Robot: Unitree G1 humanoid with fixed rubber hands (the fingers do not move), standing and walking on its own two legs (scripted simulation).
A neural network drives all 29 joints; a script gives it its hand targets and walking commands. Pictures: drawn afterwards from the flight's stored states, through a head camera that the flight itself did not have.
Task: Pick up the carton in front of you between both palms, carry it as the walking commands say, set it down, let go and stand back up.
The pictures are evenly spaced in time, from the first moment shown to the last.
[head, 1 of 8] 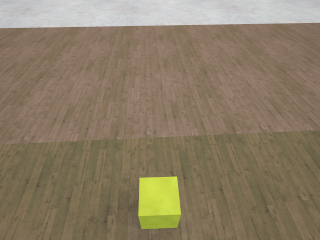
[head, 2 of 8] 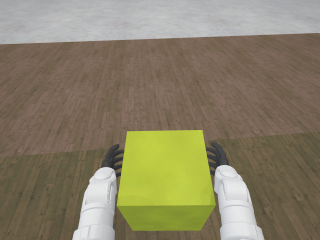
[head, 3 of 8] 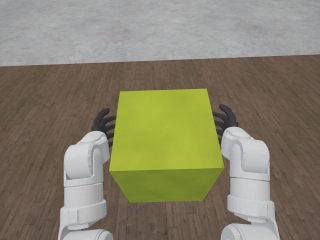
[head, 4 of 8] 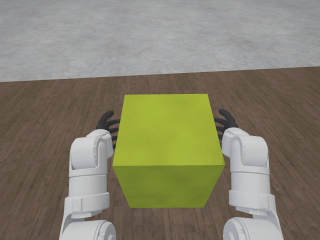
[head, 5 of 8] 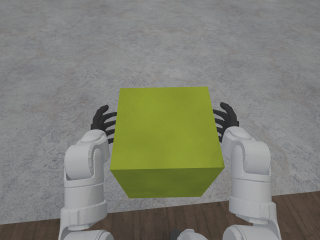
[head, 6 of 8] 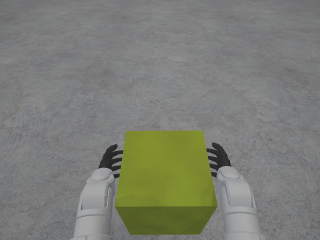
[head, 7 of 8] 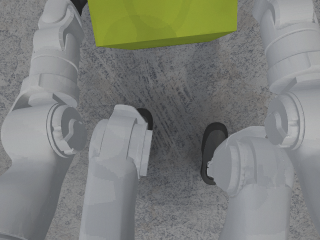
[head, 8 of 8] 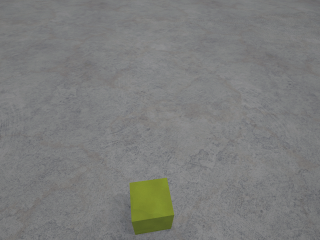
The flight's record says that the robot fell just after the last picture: no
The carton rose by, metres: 0.69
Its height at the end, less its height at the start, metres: -0.28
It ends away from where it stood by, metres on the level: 5.21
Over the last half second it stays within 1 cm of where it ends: yes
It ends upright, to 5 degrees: yes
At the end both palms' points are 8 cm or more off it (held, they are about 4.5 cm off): yes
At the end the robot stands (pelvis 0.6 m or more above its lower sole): yes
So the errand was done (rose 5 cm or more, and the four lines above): yes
